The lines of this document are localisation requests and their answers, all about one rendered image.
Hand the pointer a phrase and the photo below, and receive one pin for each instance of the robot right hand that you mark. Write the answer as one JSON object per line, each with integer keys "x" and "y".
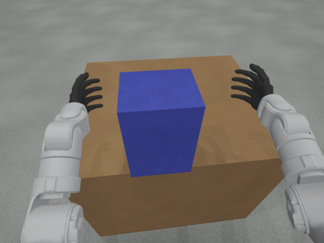
{"x": 260, "y": 85}

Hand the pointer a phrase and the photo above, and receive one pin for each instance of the robot left forearm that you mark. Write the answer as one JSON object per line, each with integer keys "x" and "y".
{"x": 58, "y": 175}

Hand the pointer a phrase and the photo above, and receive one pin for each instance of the pedestal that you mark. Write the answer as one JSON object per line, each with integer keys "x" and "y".
{"x": 235, "y": 165}

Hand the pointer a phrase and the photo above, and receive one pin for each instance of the carton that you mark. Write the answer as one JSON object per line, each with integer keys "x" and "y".
{"x": 160, "y": 113}

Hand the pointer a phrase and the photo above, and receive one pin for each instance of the right robot upper arm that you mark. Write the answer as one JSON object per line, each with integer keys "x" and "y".
{"x": 305, "y": 207}

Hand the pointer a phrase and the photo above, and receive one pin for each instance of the left robot upper arm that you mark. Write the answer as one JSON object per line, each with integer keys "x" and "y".
{"x": 55, "y": 223}

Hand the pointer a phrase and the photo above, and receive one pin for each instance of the robot left hand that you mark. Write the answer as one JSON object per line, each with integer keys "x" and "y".
{"x": 79, "y": 92}

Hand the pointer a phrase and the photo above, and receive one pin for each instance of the robot right forearm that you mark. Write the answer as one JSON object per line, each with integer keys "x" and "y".
{"x": 301, "y": 157}

